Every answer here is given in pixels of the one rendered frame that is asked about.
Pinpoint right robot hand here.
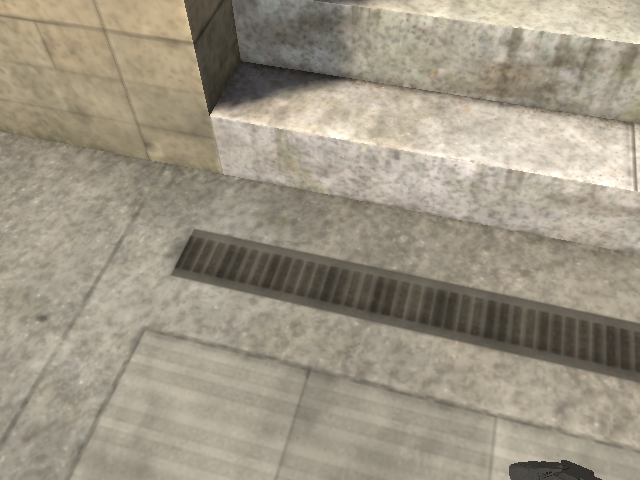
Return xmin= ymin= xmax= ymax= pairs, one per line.
xmin=509 ymin=460 xmax=602 ymax=480

